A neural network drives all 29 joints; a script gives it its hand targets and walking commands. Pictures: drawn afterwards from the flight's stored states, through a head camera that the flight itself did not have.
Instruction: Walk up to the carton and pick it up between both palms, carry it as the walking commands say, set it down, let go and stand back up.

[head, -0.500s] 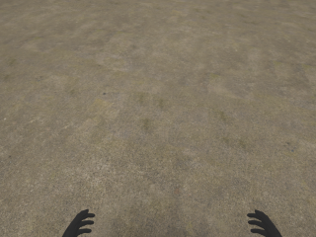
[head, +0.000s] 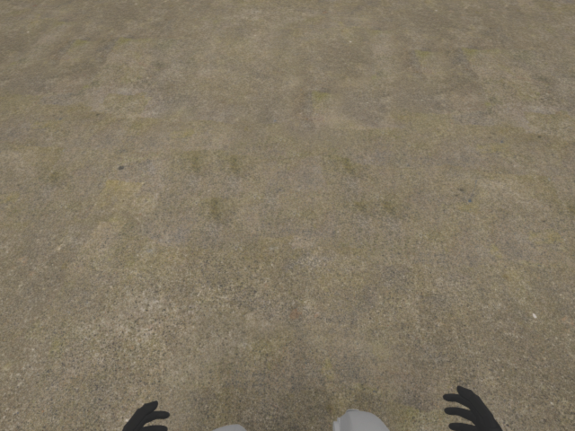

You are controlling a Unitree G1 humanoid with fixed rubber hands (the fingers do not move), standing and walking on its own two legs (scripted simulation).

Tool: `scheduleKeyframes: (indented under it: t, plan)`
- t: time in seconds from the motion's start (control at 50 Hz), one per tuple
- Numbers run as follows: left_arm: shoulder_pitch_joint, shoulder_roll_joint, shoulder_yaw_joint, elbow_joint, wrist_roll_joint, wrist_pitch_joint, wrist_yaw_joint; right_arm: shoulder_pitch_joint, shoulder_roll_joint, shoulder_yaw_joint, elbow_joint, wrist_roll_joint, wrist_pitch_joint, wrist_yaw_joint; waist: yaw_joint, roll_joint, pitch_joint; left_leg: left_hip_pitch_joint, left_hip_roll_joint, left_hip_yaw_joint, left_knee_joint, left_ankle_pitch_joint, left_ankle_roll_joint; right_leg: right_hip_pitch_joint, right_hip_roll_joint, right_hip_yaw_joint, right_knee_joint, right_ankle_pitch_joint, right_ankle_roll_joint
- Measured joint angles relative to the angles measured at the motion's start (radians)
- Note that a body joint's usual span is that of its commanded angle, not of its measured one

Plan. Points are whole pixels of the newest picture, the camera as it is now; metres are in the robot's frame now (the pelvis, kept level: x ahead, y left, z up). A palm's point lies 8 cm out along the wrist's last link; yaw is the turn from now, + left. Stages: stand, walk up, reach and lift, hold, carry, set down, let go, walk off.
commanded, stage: walk up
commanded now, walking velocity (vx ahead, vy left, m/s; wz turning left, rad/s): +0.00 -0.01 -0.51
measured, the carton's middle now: out of the picture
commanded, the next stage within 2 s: none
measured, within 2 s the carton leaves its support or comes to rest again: neither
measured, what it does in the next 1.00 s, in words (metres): walks backwards, turning right: right foot, then left foot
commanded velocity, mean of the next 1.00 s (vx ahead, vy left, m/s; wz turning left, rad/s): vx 0.00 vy -0.01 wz -0.51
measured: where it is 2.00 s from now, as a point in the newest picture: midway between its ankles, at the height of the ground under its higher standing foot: outside the picture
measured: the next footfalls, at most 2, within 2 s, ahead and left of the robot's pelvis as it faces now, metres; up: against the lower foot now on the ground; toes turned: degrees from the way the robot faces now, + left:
right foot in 0.06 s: +0.04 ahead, -0.12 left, +0.00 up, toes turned -4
left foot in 0.42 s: +0.04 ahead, +0.13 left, +0.00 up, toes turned -6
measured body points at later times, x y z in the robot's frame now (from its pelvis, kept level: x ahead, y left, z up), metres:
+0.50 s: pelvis -0.04 +0.05 +0.00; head +0.03 +0.07 +0.44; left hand +0.11 +0.27 -0.14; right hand +0.04 -0.23 -0.10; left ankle +0.00 +0.13 -0.72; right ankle -0.03 -0.11 -0.69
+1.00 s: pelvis -0.11 +0.07 +0.00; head -0.10 +0.02 +0.45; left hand +0.11 +0.23 -0.10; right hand -0.14 -0.20 -0.13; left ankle -0.02 +0.19 -0.67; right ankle -0.15 +0.00 -0.72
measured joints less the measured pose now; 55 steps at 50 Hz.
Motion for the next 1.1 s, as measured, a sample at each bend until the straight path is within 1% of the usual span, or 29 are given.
scheduleKeyframes:
  t: [0.02, 0.06, 0.08, 0.12, 0.14, 0.18, 0.24, 0.28, 0.34, 0.38, 0.42, 0.44, 0.46, 0.48, 0.5, 0.56, 0.62, 0.66, 0.74, 0.78, 0.82, 0.88, 0.9, 0.92, 0.94, 0.98, 1.02, 1.06, 1.1]
  plan:
    - [0.000, 0.000, 0.000, -0.001, -0.003, -0.004, 0.000, -0.002, 0.001, 0.000, 0.000, 0.000, 0.000, 0.000, 0.000, -0.001, -0.001, 0.000, 0.003, 0.023, 0.001, -0.002, -0.004, 0.013, -0.012, -0.005, -0.052, -0.001, 0.000]
    - [-0.001, 0.000, 0.000, -0.001, -0.003, -0.022, -0.001, 0.000, 0.000, 0.000, 0.000, 0.000, 0.000, 0.000, 0.000, 0.000, 0.003, -0.006, 0.012, 0.060, 0.031, -0.019, -0.014, 0.064, -0.027, -0.003, -0.208, 0.067, -0.001]
    - [-0.011, -0.003, 0.000, 0.000, -0.003, -0.030, -0.005, 0.000, -0.003, 0.000, 0.002, 0.000, 0.000, -0.001, -0.001, 0.014, 0.019, -0.018, 0.014, 0.042, 0.081, -0.072, -0.025, 0.066, -0.019, -0.002, -0.204, 0.063, -0.008]
    - [-0.022, -0.003, 0.000, 0.000, -0.003, -0.046, -0.006, -0.001, 0.000, 0.000, 0.006, 0.000, 0.005, -0.001, 0.000, 0.031, 0.042, -0.066, 0.000, -0.037, 0.230, -0.184, -0.041, 0.066, 0.001, 0.004, -0.199, 0.056, -0.022]
    - [-0.021, -0.003, 0.000, 0.000, -0.003, -0.047, -0.006, -0.004, 0.004, 0.000, 0.005, 0.000, 0.005, -0.001, 0.000, 0.031, 0.050, -0.088, -0.008, -0.072, 0.294, -0.191, -0.048, 0.066, 0.009, 0.011, -0.207, 0.062, -0.027]
    - [-0.020, -0.003, 0.000, 0.000, -0.003, -0.045, -0.005, -0.012, 0.007, 0.000, 0.005, 0.000, 0.005, -0.001, -0.001, 0.032, 0.060, -0.115, -0.009, -0.125, 0.362, -0.177, -0.063, 0.065, 0.029, 0.027, -0.236, 0.088, -0.030]
    - [-0.020, -0.004, 0.000, 0.000, -0.003, -0.043, -0.004, -0.013, 0.006, 0.000, 0.004, 0.000, 0.005, -0.001, -0.001, 0.032, 0.064, -0.121, -0.009, -0.188, 0.376, -0.154, -0.085, 0.065, 0.049, 0.040, -0.275, 0.124, -0.030]
    - [-0.021, -0.004, 0.000, 0.000, -0.003, -0.043, -0.004, -0.013, 0.006, 0.000, 0.004, 0.000, 0.005, -0.001, -0.002, 0.032, 0.064, -0.121, -0.009, -0.213, 0.377, -0.154, -0.095, 0.065, 0.058, 0.040, -0.291, 0.139, -0.030]
    - [-0.021, -0.004, 0.000, 0.000, -0.003, -0.038, -0.003, -0.016, 0.005, 0.000, 0.004, 0.000, 0.005, -0.001, -0.002, 0.032, 0.063, -0.121, -0.009, -0.220, 0.341, -0.154, -0.102, 0.062, 0.069, 0.039, -0.310, 0.159, -0.024]
    - [-0.021, -0.004, 0.000, 0.000, -0.003, -0.033, -0.001, -0.017, 0.006, 0.000, 0.004, 0.000, 0.005, -0.001, -0.002, 0.031, 0.061, -0.117, -0.009, -0.214, 0.273, -0.154, -0.102, 0.053, 0.076, 0.039, -0.320, 0.173, -0.014]
    - [-0.020, -0.004, 0.000, 0.000, -0.003, -0.024, -0.001, -0.016, 0.007, 0.000, 0.003, 0.000, 0.006, -0.001, -0.003, 0.027, 0.059, -0.083, -0.009, -0.199, 0.141, -0.111, -0.102, 0.045, 0.086, 0.040, -0.321, 0.183, 0.003]
    - [-0.020, -0.003, 0.002, 0.001, -0.003, -0.019, 0.000, -0.015, 0.012, 0.000, 0.005, 0.000, 0.006, -0.001, -0.002, 0.019, 0.058, -0.073, -0.011, -0.192, 0.103, -0.054, -0.065, 0.043, 0.089, 0.045, -0.321, 0.187, 0.008]
    - [-0.019, -0.003, 0.003, 0.003, -0.003, -0.012, 0.000, -0.013, 0.018, 0.000, 0.006, 0.000, 0.005, -0.001, -0.002, 0.013, 0.057, -0.071, -0.007, -0.183, 0.103, -0.036, -0.030, 0.037, 0.094, 0.049, -0.297, 0.128, 0.009]
    - [-0.012, -0.004, 0.004, 0.005, -0.003, -0.003, 0.000, -0.011, 0.022, 0.000, 0.006, 0.000, 0.005, -0.001, -0.003, 0.012, 0.049, -0.071, 0.002, -0.172, 0.102, -0.032, -0.005, 0.017, 0.101, 0.045, -0.232, 0.051, 0.009]
    - [-0.006, -0.004, 0.004, 0.005, -0.003, 0.006, 0.000, -0.008, 0.025, 0.000, 0.006, 0.000, 0.005, -0.001, -0.003, 0.010, 0.036, -0.068, 0.010, -0.156, 0.092, -0.030, 0.011, -0.008, 0.101, 0.040, -0.156, 0.006, 0.009]
    - [-0.004, -0.003, 0.004, 0.007, -0.003, 0.014, 0.000, -0.001, 0.027, 0.000, 0.006, 0.000, 0.005, -0.001, -0.003, 0.004, 0.012, -0.043, 0.015, -0.114, 0.026, 0.000, 0.029, -0.029, 0.077, 0.031, 0.004, -0.003, 0.009]
    - [-0.002, -0.003, 0.010, 0.007, -0.003, 0.013, 0.001, -0.001, 0.034, 0.000, 0.005, 0.000, -0.003, -0.002, -0.002, 0.000, -0.020, -0.037, 0.014, -0.069, -0.034, 0.038, 0.037, -0.029, 0.040, 0.008, 0.102, 0.009, 0.013]
    - [0.001, -0.003, 0.019, 0.008, -0.003, 0.013, 0.001, -0.001, 0.046, 0.000, 0.005, 0.000, -0.012, -0.002, -0.002, -0.009, -0.047, -0.037, 0.014, -0.027, -0.070, 0.058, 0.039, -0.030, 0.017, -0.003, 0.132, 0.019, 0.013]
    - [-0.010, -0.003, 0.019, 0.008, -0.003, 0.003, 0.000, 0.004, 0.060, 0.000, 0.006, 0.000, -0.025, -0.001, -0.002, -0.016, -0.062, -0.037, 0.016, 0.065, -0.099, 0.082, 0.047, -0.031, -0.011, -0.013, 0.129, 0.009, 0.013]
    - [-0.021, -0.003, 0.019, 0.007, -0.003, 0.000, 0.000, 0.014, 0.060, 0.000, 0.006, 0.000, -0.025, -0.001, -0.002, -0.017, -0.062, -0.037, 0.016, 0.108, -0.099, 0.086, 0.049, -0.025, -0.019, -0.015, 0.086, -0.006, 0.013]
    - [-0.027, -0.003, 0.019, 0.007, -0.003, -0.003, 0.000, 0.024, 0.060, 0.000, 0.007, 0.000, -0.025, -0.001, -0.002, -0.017, -0.063, -0.037, 0.018, 0.148, -0.092, 0.089, 0.047, -0.002, -0.025, -0.020, -0.007, -0.010, 0.013]
    - [-0.026, -0.003, 0.019, 0.007, -0.003, -0.015, -0.001, 0.039, 0.055, 0.000, 0.009, 0.000, -0.025, -0.001, -0.001, -0.016, -0.054, -0.042, 0.029, 0.190, -0.032, 0.070, 0.034, 0.087, -0.031, -0.030, -0.218, 0.010, 0.009]
    - [-0.028, -0.008, 0.019, 0.008, -0.003, -0.021, -0.003, 0.040, 0.048, 0.000, 0.015, 0.000, -0.023, -0.001, -0.001, -0.001, -0.044, -0.058, 0.033, 0.165, 0.022, 0.007, 0.014, 0.091, -0.023, -0.032, -0.213, 0.011, -0.010]
    - [-0.023, -0.010, 0.020, 0.008, -0.002, -0.026, -0.004, 0.040, 0.044, 0.000, 0.023, 0.000, -0.016, -0.001, 0.000, 0.015, -0.036, -0.081, 0.034, 0.107, 0.096, -0.071, -0.009, 0.092, -0.008, -0.035, -0.203, 0.014, -0.030]
    - [-0.011, -0.010, 0.020, 0.008, -0.002, -0.031, -0.004, 0.040, 0.044, 0.000, 0.025, 0.000, -0.008, -0.002, 0.000, 0.023, -0.033, -0.106, 0.028, 0.042, 0.173, -0.117, -0.025, 0.094, 0.005, -0.032, -0.202, 0.021, -0.045]
    - [0.018, -0.009, 0.019, 0.008, -0.002, -0.033, -0.003, 0.036, 0.045, 0.000, 0.024, 0.000, -0.005, -0.001, -0.001, 0.023, -0.028, -0.139, 0.021, -0.061, 0.295, -0.133, -0.053, 0.096, 0.028, -0.014, -0.214, 0.042, -0.063]
    - [0.035, -0.009, 0.019, 0.008, -0.002, -0.030, -0.002, 0.035, 0.043, 0.000, 0.023, 0.000, -0.005, -0.001, -0.001, 0.024, -0.024, -0.146, 0.021, -0.138, 0.362, -0.115, -0.069, 0.100, 0.049, 0.000, -0.236, 0.066, -0.070]
    - [0.036, -0.009, 0.019, 0.007, -0.002, -0.032, -0.002, 0.035, 0.039, 0.000, 0.023, 0.000, -0.004, -0.001, -0.001, 0.024, -0.023, -0.147, 0.021, -0.189, 0.397, -0.102, -0.084, 0.100, 0.063, 0.003, -0.257, 0.087, -0.074]
    - [0.036, -0.009, 0.019, 0.008, -0.002, -0.037, -0.002, 0.034, 0.035, 0.000, 0.023, 0.000, -0.004, -0.001, -0.002, 0.025, -0.023, -0.147, 0.021, -0.217, 0.402, -0.102, -0.091, 0.100, 0.072, 0.001, -0.276, 0.104, -0.076]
